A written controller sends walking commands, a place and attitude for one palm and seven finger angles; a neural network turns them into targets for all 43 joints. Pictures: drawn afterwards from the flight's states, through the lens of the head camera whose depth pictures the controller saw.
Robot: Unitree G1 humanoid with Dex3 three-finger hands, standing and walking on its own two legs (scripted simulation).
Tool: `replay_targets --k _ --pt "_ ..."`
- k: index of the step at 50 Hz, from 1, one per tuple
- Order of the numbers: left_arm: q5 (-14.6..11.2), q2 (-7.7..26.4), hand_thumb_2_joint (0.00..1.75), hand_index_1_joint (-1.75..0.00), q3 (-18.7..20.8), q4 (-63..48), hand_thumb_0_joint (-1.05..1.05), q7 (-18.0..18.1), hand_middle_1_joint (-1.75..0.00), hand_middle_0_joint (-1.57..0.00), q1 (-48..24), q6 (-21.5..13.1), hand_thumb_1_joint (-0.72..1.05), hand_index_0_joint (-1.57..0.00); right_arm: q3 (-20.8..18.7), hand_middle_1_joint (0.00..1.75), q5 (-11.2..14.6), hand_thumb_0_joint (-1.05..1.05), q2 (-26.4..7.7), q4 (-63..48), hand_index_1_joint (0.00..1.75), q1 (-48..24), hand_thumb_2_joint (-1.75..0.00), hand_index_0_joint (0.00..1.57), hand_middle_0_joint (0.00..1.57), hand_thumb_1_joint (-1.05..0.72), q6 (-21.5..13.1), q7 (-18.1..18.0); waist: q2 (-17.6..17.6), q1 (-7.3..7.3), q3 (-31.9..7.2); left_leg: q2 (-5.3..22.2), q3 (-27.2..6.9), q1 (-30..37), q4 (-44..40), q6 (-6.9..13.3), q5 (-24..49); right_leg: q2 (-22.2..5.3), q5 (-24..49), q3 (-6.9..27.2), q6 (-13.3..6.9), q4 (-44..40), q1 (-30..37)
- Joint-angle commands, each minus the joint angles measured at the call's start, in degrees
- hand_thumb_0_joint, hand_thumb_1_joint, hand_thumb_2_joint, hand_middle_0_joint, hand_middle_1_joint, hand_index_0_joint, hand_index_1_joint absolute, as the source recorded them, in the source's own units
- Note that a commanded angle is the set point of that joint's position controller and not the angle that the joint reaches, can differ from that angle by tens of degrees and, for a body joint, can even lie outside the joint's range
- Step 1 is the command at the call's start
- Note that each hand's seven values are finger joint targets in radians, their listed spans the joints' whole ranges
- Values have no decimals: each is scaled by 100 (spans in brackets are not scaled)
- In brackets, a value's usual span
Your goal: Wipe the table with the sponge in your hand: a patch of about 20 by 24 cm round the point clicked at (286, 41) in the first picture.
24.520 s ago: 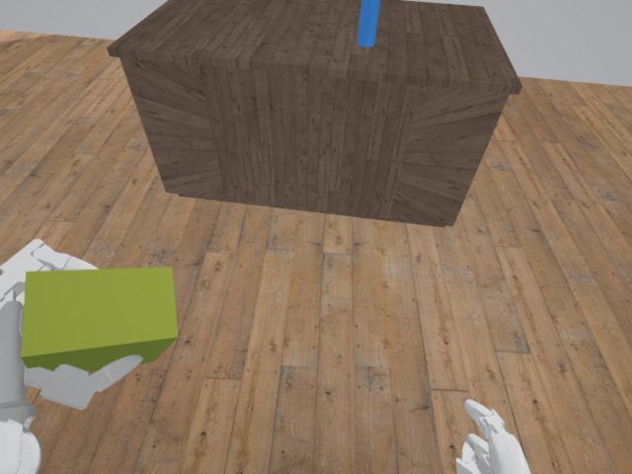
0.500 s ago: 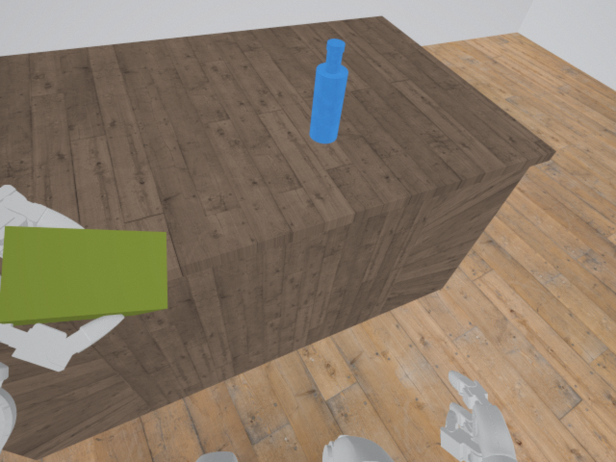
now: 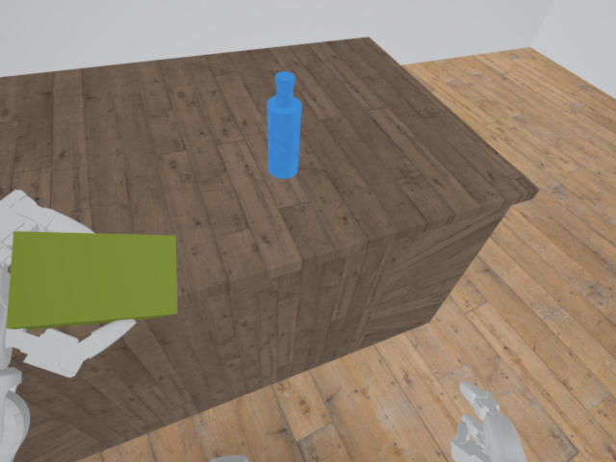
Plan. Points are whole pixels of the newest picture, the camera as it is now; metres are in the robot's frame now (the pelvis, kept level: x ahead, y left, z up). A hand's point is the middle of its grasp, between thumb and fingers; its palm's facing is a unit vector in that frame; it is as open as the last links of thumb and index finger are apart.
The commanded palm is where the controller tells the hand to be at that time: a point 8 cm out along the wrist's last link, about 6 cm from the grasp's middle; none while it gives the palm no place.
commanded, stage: shuffle to correct the standing spot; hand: left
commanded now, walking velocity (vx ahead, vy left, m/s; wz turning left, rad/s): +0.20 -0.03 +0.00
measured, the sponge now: (117, 284) +0.23 +0.20 +0.17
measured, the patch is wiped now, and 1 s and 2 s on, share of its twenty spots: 0.00 0.00 0.00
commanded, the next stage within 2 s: come to a stop and stand still in 0.74 s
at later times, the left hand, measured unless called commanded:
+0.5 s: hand (185, 218) +0.29 +0.15 +0.20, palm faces +0.41 -0.82 -0.41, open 10.3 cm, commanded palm +0.23 +0.20 +0.19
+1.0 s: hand (157, 181) +0.35 +0.20 +0.19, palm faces +0.40 -0.80 -0.45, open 10.3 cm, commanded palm +0.29 +0.24 +0.19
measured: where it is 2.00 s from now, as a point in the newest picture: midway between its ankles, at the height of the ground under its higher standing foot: outside the picture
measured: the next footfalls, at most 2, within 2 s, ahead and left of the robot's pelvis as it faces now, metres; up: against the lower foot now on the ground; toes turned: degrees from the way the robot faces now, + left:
right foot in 0.18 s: +0.17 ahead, -0.13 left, +0.00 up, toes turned +0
left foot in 0.56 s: +0.23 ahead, +0.08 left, +0.00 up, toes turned -2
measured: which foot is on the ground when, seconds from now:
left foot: down 0.00-0.20, up 0.22-0.54, down 0.56-1.00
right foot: up 0.00-0.16, down 0.18-1.00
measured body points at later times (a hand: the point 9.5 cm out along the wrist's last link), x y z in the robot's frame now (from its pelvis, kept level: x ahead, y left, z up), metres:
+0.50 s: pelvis +0.08 -0.08 +0.02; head +0.10 -0.09 +0.47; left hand +0.26 +0.20 +0.22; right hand +0.25 -0.31 -0.07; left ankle +0.14 +0.05 -0.70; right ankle +0.09 -0.13 -0.72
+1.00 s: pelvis +0.13 -0.04 +0.00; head +0.15 -0.05 +0.45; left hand +0.32 +0.24 +0.22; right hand +0.31 -0.25 -0.09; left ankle +0.19 +0.09 -0.72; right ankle +0.11 -0.13 -0.72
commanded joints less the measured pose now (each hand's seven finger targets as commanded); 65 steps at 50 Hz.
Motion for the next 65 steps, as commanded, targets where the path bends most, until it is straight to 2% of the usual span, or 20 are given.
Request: replay_targets --k 1,5,8,10,12,15,18,23,30,31,35,39,42,44,45,46,50,54,60,65 --pt "-48 1305 130 -160 1096 -632 0 49 -160 -120 -400 -447 10 -120 -102 30 -5 0 -463 -811 30 -556 -90 20 20 -90 -250 -44 2102 -227 -735 2075 -3445 1616 -2005 1283 -13 -238 -1105 873 387 2210 -2179" --pt "-35 898 130 -160 985 -317 0 -16 -160 -120 179 -331 10 -120 -182 30 84 0 -555 -825 30 -363 -90 20 20 -90 -235 24 1381 -69 -780 1416 -1423 613 -1447 798 218 -453 -343 513 437 446 -817" --pt "-19 824 130 -160 847 -151 0 23 -160 -120 303 -237 10 -120 -199 30 104 0 -559 -877 30 -243 -90 20 20 -90 -273 65 416 31 -1088 723 -460 -582 -55 291 -1246 -190 343 239 420 -1176 1180" --pt "-6 1019 130 -160 816 -128 0 23 -160 -120 -58 -137 10 -120 -128 30 86 0 -422 -966 30 -337 -90 20 20 -90 -316 53 -1863 28 -785 -263 -80 -1951 2483 -94 -1819 -2020 -364 3574 -545 -2436 1222" --pt "71 805 130 -160 583 -218 0 -42 -160 -120 -752 -200 10 -120 -126 30 71 0 -518 -725 30 -311 -90 20 20 -90 -391 93 -813 -49 -557 88 -776 -1971 3331 -119 -1328 -2182 -367 3542 -811 -2622 701" --pt "134 993 130 -160 648 -473 0 12 -160 -120 -921 -393 10 -120 -23 30 27 0 -464 -564 30 -529 -90 20 20 -90 -317 74 223 -70 -507 257 -702 -1826 2838 -188 -871 -2114 1864 2648 -807 -2208 814" --pt "129 1046 130 -160 783 -681 0 138 -160 -120 -745 -540 10 -120 0 30 -58 0 -368 -567 30 -481 -90 20 20 -90 -313 23 202 5 -1131 66 -293 -1010 1292 -120 -431 -1727 2938 1617 -514 -1843 1253" --pt "-2 975 130 -160 918 -880 0 171 -160 -120 -96 -529 10 -120 -151 30 -42 0 -420 -743 30 -458 -90 20 20 -90 -349 47 4 118 -1301 -171 34 -268 -37 -20 150 -1733 2346 1670 -272 -1723 1403" --pt "-74 770 130 -160 756 23 0 -22 -160 -120 86 -361 10 -120 -247 30 200 0 -744 -869 30 -384 -90 20 20 -90 -92 88 709 -45 -975 758 -1356 941 -421 605 1152 -706 1048 1132 641 -593 -285" --pt "-35 914 130 -160 854 152 0 -24 -160 -120 60 -322 10 -120 -187 30 131 0 -681 -861 30 -456 -90 20 20 -90 -65 64 865 -75 -863 616 -1215 455 -269 529 978 -763 1127 1236 540 -863 -2" --pt "-28 912 130 -160 643 -78 0 -14 -160 -120 -599 -392 10 -120 -235 30 137 0 -671 -849 30 -455 -90 20 20 -90 -92 174 -632 -10 -404 -144 -491 -1492 1532 -4 -726 -2222 2875 2852 -181 -1872 1289" --pt "2 1131 130 -160 781 -679 0 45 -160 -120 -533 -602 10 -120 -110 30 23 0 -641 -801 30 -636 -90 20 20 -90 -134 203 205 70 -639 -14 -605 -1077 681 98 -622 -2151 4248 2019 -279 -1218 1515" --pt "-32 1043 130 -160 763 -988 0 65 -160 -120 -403 -632 10 -120 -128 30 -20 0 -556 -799 30 -545 -90 20 20 -90 -181 156 423 -54 -1167 -357 -270 661 -583 140 1065 -1555 4055 1151 135 -461 1047" --pt "-56 1053 130 -160 793 -894 0 46 -160 -120 -164 -572 10 -120 -206 30 37 0 -662 -813 30 -522 -90 20 20 -90 -200 116 1083 -81 -1657 658 -1539 2250 -647 678 2843 -741 2322 508 611 812 -263" --pt "-60 1027 130 -160 767 -920 0 22 -160 -120 -248 -585 10 -120 -210 30 31 0 -618 -862 30 -449 -90 20 20 -90 -202 126 1396 -85 -1707 1191 -2309 2274 -1007 1052 3097 -405 -198 588 651 1342 -713" --pt "-75 998 130 -160 775 -746 0 9 -160 -120 -340 -593 10 -120 -227 30 26 0 -644 -821 30 -421 -90 20 20 -90 -242 110 1233 -67 -1372 1318 -2620 1594 -1442 1106 2240 -251 -1160 782 597 1453 -707" --pt "-17 972 130 -160 917 -408 0 15 -160 -120 -99 -365 10 -120 -52 30 50 0 -533 -764 30 -539 -90 20 20 -90 -345 59 839 -6 -1041 874 -1605 568 -1240 478 1258 -374 76 588 578 -942 416" --pt "-142 662 130 -160 670 -352 0 -45 -160 -120 307 -203 10 -120 -48 30 57 0 -537 -767 30 -590 -90 20 20 -90 -368 89 -250 -77 -955 152 -1040 364 -727 -35 -119 -700 838 1402 334 -2068 484" --pt "-106 737 130 -160 484 -657 0 -3 -160 -120 -430 -159 10 -120 28 30 -28 0 -598 -674 30 -728 -90 20 20 -90 -367 -56 1065 -35 -962 402 -1120 783 -1261 -2 484 -528 1201 1131 403 -1886 330" --pt "-89 822 130 -160 507 -738 0 48 -160 -120 -566 -172 10 -120 24 30 -6 0 -578 -712 30 -782 -90 20 20 -90 -389 -127 979 20 -1057 363 -1119 808 -1333 39 598 -524 1513 1087 429 -1977 662"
